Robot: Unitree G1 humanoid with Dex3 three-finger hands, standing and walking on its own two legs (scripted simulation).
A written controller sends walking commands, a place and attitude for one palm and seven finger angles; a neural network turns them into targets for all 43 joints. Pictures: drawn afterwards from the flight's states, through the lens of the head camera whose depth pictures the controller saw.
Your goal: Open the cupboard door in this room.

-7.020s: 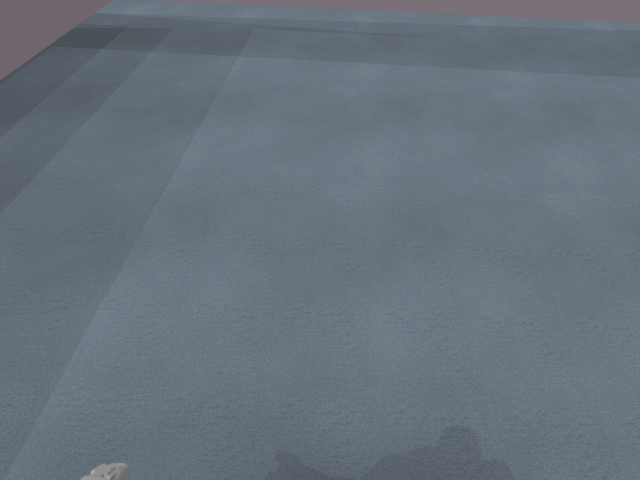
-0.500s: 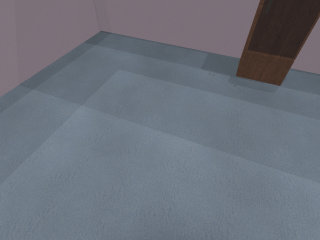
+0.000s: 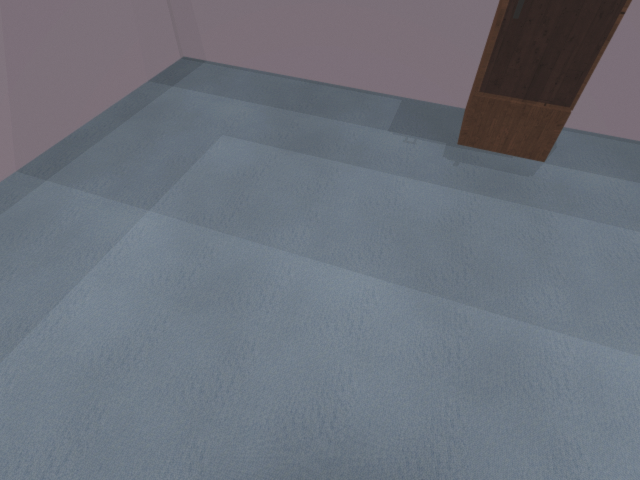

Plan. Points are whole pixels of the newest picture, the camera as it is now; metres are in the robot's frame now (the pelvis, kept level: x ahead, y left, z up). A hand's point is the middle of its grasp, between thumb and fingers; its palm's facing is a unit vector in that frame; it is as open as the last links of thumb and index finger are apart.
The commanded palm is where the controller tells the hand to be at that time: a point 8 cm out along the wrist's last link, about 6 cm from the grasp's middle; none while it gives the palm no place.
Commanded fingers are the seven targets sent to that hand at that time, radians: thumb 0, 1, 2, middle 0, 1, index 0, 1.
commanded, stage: turn or walk to find it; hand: left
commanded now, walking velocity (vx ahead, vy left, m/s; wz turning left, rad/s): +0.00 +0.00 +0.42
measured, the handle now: out of the picture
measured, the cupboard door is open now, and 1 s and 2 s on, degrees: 0 0 0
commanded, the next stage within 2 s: stand and wait in 0.20 s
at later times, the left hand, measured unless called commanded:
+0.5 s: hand out of the picture +0.02 +0.21 -0.17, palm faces +0.03 -0.96 -0.27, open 7.4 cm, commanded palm none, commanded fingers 0.00 0.90 0.90 -0.20 -0.30 -0.20 -0.30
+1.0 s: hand out of the picture +0.09 +0.19 -0.17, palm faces -0.12 -0.97 -0.22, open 7.4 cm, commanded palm none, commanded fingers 0.00 0.90 0.90 -0.20 -0.30 -0.20 -0.30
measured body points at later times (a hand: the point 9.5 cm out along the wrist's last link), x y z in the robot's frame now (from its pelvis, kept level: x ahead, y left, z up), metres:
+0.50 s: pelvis +0.00 +0.00 +0.00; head +0.02 -0.01 +0.45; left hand +0.02 +0.26 -0.15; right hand +0.06 -0.27 -0.15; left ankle +0.01 +0.12 -0.74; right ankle +0.01 -0.12 -0.74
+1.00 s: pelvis +0.01 +0.01 -0.01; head +0.04 +0.01 +0.44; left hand +0.10 +0.25 -0.16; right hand +0.03 -0.26 -0.15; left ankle +0.02 +0.13 -0.72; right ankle +0.00 -0.12 -0.74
